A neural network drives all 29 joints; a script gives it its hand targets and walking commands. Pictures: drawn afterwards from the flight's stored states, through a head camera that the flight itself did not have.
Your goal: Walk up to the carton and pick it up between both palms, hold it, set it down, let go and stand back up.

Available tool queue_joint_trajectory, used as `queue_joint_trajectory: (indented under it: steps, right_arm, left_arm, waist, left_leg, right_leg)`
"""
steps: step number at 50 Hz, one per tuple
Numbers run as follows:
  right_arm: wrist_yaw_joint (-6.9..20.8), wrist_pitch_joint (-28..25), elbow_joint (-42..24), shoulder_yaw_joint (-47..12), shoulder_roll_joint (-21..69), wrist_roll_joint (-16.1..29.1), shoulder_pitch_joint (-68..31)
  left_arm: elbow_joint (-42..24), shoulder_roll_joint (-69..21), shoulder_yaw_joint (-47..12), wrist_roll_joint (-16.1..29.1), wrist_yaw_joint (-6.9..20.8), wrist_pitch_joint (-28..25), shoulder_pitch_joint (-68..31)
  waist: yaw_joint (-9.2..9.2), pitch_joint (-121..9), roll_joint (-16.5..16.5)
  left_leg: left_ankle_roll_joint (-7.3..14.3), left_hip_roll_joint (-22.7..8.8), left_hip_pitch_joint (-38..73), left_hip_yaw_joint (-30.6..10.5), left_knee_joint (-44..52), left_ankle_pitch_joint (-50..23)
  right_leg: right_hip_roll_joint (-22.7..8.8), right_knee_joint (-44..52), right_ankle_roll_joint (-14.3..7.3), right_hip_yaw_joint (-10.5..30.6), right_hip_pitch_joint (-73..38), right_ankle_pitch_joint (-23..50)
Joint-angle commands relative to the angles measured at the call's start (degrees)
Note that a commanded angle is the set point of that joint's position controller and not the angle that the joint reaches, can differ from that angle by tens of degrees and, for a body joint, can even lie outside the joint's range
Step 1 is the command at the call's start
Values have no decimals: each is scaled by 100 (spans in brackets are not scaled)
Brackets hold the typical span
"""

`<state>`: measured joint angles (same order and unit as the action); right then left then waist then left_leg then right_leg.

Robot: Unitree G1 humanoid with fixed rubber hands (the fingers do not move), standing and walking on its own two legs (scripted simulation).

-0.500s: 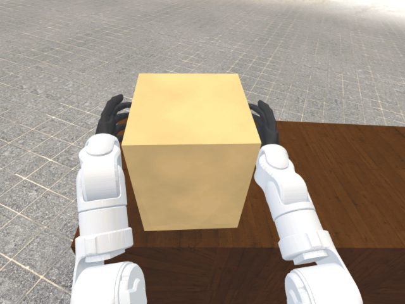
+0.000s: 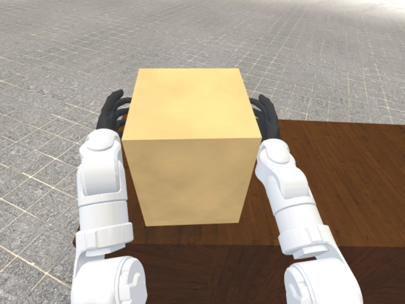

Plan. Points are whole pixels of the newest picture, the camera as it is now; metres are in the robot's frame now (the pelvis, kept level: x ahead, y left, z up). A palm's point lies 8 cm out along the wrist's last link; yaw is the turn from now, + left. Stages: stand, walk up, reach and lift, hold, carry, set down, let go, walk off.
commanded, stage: hold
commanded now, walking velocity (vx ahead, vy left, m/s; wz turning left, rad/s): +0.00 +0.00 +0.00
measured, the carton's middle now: (191, 149) +0.39 +0.01 +0.14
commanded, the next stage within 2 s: none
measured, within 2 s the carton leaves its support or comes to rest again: neither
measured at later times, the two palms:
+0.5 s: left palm (108, 134) +0.36 +0.16 +0.20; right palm (265, 139) +0.36 -0.13 +0.19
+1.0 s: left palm (109, 132) +0.36 +0.16 +0.21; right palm (268, 137) +0.36 -0.14 +0.20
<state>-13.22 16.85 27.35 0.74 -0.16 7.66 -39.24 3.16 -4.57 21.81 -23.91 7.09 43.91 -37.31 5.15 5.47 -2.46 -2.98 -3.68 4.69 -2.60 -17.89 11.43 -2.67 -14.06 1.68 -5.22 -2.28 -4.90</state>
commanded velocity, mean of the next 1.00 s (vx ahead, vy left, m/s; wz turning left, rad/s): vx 0.00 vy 0.00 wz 0.00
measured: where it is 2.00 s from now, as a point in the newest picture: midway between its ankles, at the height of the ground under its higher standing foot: outside the picture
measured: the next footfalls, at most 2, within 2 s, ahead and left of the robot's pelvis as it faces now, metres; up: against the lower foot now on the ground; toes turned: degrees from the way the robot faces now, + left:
none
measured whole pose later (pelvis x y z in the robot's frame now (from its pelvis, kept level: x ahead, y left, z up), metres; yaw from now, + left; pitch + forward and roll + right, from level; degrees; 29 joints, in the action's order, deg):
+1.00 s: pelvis +0.00 +0.00 +0.00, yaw +0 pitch -11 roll -1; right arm -13.5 16.1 25.7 0.1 -0.6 8.4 -38.1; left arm 1.8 -4.9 21.2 -23.7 6.9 43.3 -36.4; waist 5.5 5.7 -2.3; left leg -2.9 -3.6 4.7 -2.7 -18.3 11.8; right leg -2.8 -13.8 1.9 -5.3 -2.7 -5.0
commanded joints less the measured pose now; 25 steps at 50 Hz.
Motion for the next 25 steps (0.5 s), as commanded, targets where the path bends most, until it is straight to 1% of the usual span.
queue_joint_trajectory:
  steps: [1, 2, 3, 4, 5, 6, 7, 8, 9, 10, 11, 12, 13, 14, 15, 16, 17, 18, 19, 20, 21, 22, 23, 24, 25]
  right_arm:
    - [532, -397, -1528, -2017, 3083, 401, -3576]
    - [531, -424, -1617, -2011, 3011, 459, -3672]
    - [526, -421, -1534, -1993, 3013, 472, -3616]
    - [518, -440, -1627, -2047, 2951, 483, -3628]
    - [484, -424, -1748, -2093, 2982, 547, -3501]
    - [479, -375, -1515, -2057, 2925, 501, -3560]
    - [467, -376, -1679, -2117, 2912, 527, -3475]
    - [473, -344, -1474, -2001, 2892, 493, -3496]
    - [506, -359, -1458, -2010, 2883, 460, -3462]
    - [522, -372, -1336, -1969, 2903, 456, -3404]
    - [556, -401, -1529, -2014, 2895, 477, -3552]
    - [552, -398, -1456, -1936, 2881, 407, -3505]
    - [573, -418, -1564, -1964, 2915, 409, -3578]
    - [590, -403, -1430, -1935, 2835, 375, -3572]
    - [599, -418, -1388, -1874, 2849, 339, -3590]
    - [604, -496, -1692, -1947, 2908, 442, -3686]
    - [608, -488, -1580, -1897, 2898, 390, -3698]
    - [613, -498, -1408, -1834, 2821, 368, -3672]
    - [622, -511, -1479, -1768, 2799, 327, -3718]
    - [615, -515, -1397, -1858, 2806, 344, -3538]
    - [615, -518, -1414, -1925, 2845, 389, -3483]
    - [590, -502, -1453, -1930, 2866, 431, -3436]
    - [571, -495, -1414, -1929, 2827, 394, -3342]
    - [565, -501, -1439, -2017, 2835, 449, -3306]
    - [561, -504, -1574, -1995, 2771, 477, -3368]
  left_arm:
    - [-228, -2544, -2691, 855, 679, -325, -2991]
    - [-137, -2542, -2647, 832, 678, -314, -2862]
    - [-162, -2547, -2611, 856, 667, -319, -2815]
    - [-220, -2544, -2699, 866, 657, -312, -2844]
    - [-377, -2521, -2674, 859, 673, -284, -2684]
    - [-139, -2442, -2539, 803, 709, -267, -2699]
    - [-214, -2449, -2554, 778, 735, -259, -2692]
    - [-92, -2404, -2423, 691, 740, -254, -2679]
    - [-171, -2413, -2449, 672, 740, -252, -2698]
    - [-101, -2523, -2457, 720, 733, -229, -2648]
    - [-166, -2583, -2529, 676, 727, -221, -2705]
    - [-131, -2537, -2565, 696, 720, -233, -2765]
    - [-309, -2559, -2574, 757, 701, -261, -2787]
    - [-55, -2530, -2471, 666, 695, -248, -2791]
    - [-141, -2539, -2508, 672, 688, -238, -2908]
    - [-303, -2606, -2615, 788, 653, -259, -2824]
    - [-196, -2686, -2726, 829, 661, -280, -2905]
    - [-100, -2662, -2707, 801, 653, -292, -2842]
    - [-201, -2692, -2699, 782, 636, -304, -2947]
    - [-104, -2665, -2695, 812, 620, -297, -2792]
    - [-185, -2665, -2748, 791, 614, -299, -2724]
    - [-222, -2606, -2681, 787, 604, -276, -2600]
    - [-234, -2669, -2738, 790, 612, -258, -2592]
    - [-323, -2644, -2751, 772, 613, -261, -2562]
    - [-326, -2623, -2815, 770, 617, -243, -2550]
  waist:
    - [82, -1971, 307]
    - [65, -1988, 241]
    - [63, -2001, 304]
    - [101, -2102, 248]
    - [154, -2006, 240]
    - [54, -1877, 239]
    - [74, -1835, 177]
    - [58, -1644, 146]
    - [2, -1690, 286]
    - [54, -1591, 247]
    - [42, -1657, 339]
    - [94, -1683, 317]
    - [62, -1751, 273]
    - [24, -1541, 241]
    - [76, -1618, 293]
    - [96, -1823, 343]
    - [80, -1838, 332]
    - [161, -1827, 447]
    - [174, -1805, 399]
    - [86, -1801, 328]
    - [98, -1794, 376]
    - [89, -1790, 310]
    - [160, -1819, 472]
    - [88, -1898, 397]
    - [115, -1879, 401]
  left_leg:
    - [173, 728, -1035, 793, 370, -927]
    - [160, 721, -945, 765, 312, -1055]
    - [141, 710, -910, 768, 276, -1238]
    - [133, 732, -787, 778, 221, -1516]
    - [111, 731, -663, 746, 137, -1727]
    - [134, 742, -767, 726, 186, -1470]
    - [121, 729, -825, 772, 214, -1423]
    - [149, 723, -925, 764, 320, -1159]
    - [139, 689, -907, 821, 397, -1126]
    - [186, 678, -958, 788, 398, -1086]
    - [123, 634, -920, 776, 410, -1107]
    - [135, 676, -948, 806, 395, -1162]
    - [169, 599, -942, 752, 416, -1153]
    - [169, 638, -966, 788, 407, -1058]
    - [179, 660, -1003, 793, 452, -953]
    - [130, 640, -860, 803, 389, -1267]
    - [119, 627, -823, 742, 310, -1358]
    - [72, 638, -783, 747, 343, -1319]
    - [99, 612, -794, 741, 350, -1296]
    - [107, 635, -813, 724, 321, -1401]
    - [75, 625, -784, 722, 280, -1551]
    - [89, 654, -660, 734, 239, -1643]
    - [14, 663, -658, 740, 202, -1743]
    - [42, 691, -630, 762, 165, -1853]
    - [-2, 699, -621, 729, 183, -1817]
  right_leg:
    - [518, -113, 48, -229, -1536, 243]
    - [503, -106, 64, -228, -1536, 350]
    - [514, -94, 55, -202, -1593, 572]
    - [565, -142, 64, -228, -1682, 718]
    - [548, -140, 79, -203, -1743, 1025]
    - [526, -89, 96, -175, -1665, 916]
    - [532, -111, 110, -213, -1682, 855]
    - [514, -38, 129, -210, -1615, 544]
    - [546, -81, 116, -223, -1605, 424]
    - [532, -37, 44, -227, -1520, 334]
    - [559, -48, 32, -253, -1494, 301]
    - [542, -19, 25, -232, -1546, 261]
    - [622, -69, 22, -316, -1635, 327]
    - [565, -63, 39, -244, -1502, 159]
    - [558, -26, 23, -266, -1554, 108]
    - [596, -103, 17, -280, -1536, 360]
    - [637, -50, -33, -264, -1443, 322]
    - [597, -71, -20, -236, -1405, 202]
    - [645, -39, -9, -294, -1411, 160]
    - [640, -58, -7, -302, -1477, 284]
    - [661, -89, -14, -258, -1496, 453]
    - [624, -35, 9, -236, -1516, 539]
    - [634, -24, 3, -261, -1506, 620]
    - [640, -88, -1, -239, -1572, 685]
    - [627, -61, 16, -237, -1531, 677]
